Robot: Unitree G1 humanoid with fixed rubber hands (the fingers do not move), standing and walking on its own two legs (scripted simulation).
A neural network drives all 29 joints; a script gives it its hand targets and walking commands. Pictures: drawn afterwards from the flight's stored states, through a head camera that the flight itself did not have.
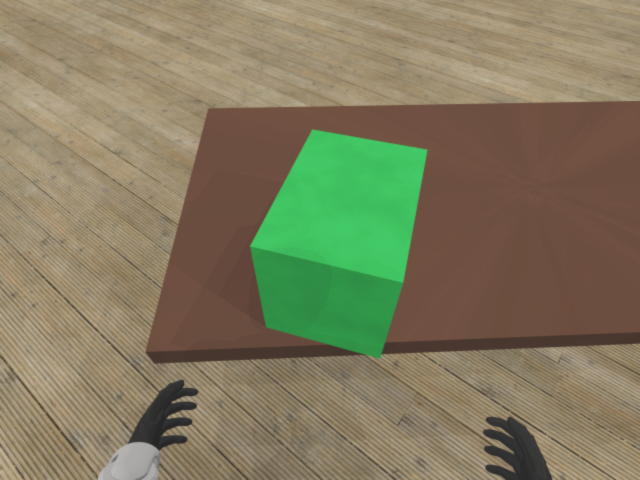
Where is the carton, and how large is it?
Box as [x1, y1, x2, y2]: [250, 129, 426, 358]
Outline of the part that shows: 312,129 250,245 265,324 267,327 379,358 403,280 426,150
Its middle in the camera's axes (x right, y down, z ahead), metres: +0.04 +0.00 +0.62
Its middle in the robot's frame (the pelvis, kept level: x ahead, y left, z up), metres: +0.46 -0.01 +0.00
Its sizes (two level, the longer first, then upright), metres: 0.263 0.189 0.207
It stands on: a table, 0.67 m high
